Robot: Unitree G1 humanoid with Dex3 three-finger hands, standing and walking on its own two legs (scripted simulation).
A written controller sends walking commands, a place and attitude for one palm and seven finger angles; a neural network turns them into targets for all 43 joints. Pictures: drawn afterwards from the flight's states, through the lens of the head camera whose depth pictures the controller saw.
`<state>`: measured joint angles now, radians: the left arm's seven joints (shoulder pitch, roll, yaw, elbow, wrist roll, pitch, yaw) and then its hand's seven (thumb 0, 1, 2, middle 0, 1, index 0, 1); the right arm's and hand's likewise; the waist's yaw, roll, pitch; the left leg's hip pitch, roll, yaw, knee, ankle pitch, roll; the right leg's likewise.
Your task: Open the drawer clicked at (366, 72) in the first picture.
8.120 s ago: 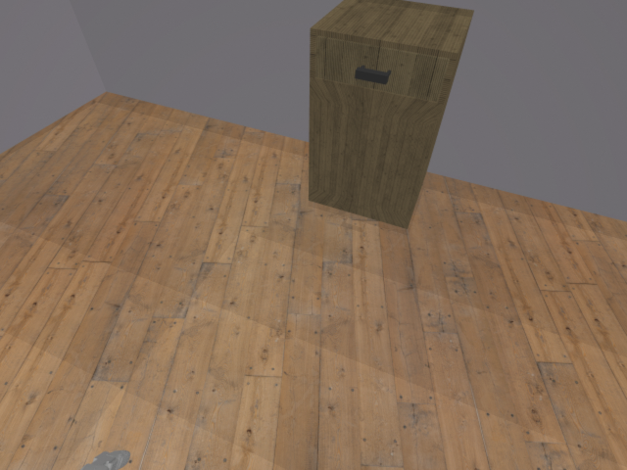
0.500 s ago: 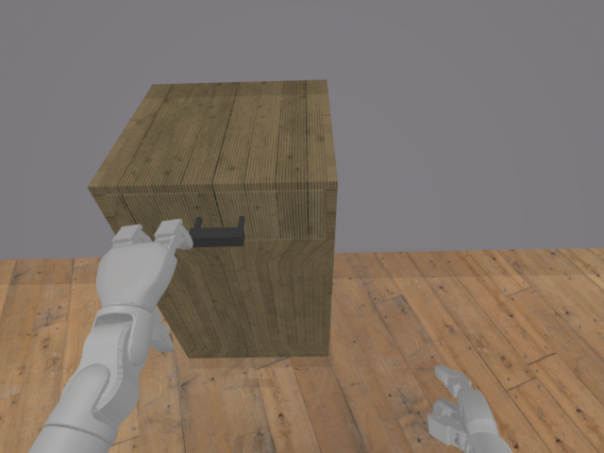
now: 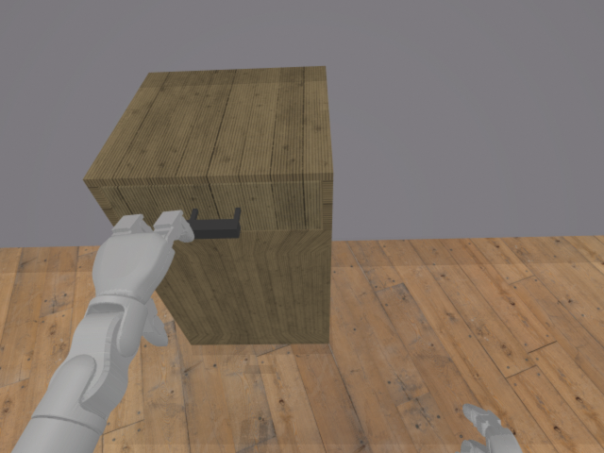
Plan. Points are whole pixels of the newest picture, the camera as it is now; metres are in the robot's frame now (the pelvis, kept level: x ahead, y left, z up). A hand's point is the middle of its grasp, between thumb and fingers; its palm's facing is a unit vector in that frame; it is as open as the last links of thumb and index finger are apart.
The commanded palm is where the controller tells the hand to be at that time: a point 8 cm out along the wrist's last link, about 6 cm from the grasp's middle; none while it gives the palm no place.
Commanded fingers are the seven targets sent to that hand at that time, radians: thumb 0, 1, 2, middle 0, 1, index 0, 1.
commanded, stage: raise the hand with hooked fingers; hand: left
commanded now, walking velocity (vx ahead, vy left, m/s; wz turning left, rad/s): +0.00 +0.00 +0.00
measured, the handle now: (214, 220) +0.54 +0.26 -0.08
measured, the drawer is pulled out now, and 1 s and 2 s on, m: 0.00 0.00 0.00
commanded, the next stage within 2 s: move the hooked fingers above the handle in 0.02 s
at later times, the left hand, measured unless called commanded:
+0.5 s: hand (170, 264) +0.35 +0.24 +0.05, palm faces -0.01 -0.08 -1.00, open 13.8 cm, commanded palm +0.33 +0.24 +0.11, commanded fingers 0.00 -0.50 0.30 -0.30 -1.20 -0.30 -1.20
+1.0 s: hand (193, 242) +0.41 +0.24 +0.01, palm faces -0.04 -0.06 -1.00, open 13.8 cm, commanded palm +0.40 +0.24 +0.08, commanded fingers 0.00 -0.50 0.30 -0.30 -1.20 -0.30 -1.20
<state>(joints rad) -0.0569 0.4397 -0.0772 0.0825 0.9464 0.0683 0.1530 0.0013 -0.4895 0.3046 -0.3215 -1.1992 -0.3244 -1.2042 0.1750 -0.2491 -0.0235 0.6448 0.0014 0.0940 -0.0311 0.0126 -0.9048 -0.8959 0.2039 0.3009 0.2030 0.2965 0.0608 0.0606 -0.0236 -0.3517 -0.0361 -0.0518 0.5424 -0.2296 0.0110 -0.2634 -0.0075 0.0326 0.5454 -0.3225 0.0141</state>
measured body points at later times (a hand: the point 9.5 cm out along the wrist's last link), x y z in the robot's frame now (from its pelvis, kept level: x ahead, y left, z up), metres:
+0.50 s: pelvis +0.02 -0.02 -0.01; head +0.04 -0.05 +0.44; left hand +0.34 +0.24 +0.10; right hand +0.19 -0.27 -0.12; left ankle +0.03 +0.11 -0.73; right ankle -0.02 -0.13 -0.73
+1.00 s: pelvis +0.03 +0.00 -0.02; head +0.08 -0.01 +0.43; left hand +0.41 +0.24 +0.07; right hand +0.13 -0.25 -0.15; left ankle +0.03 +0.11 -0.73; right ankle -0.02 -0.13 -0.73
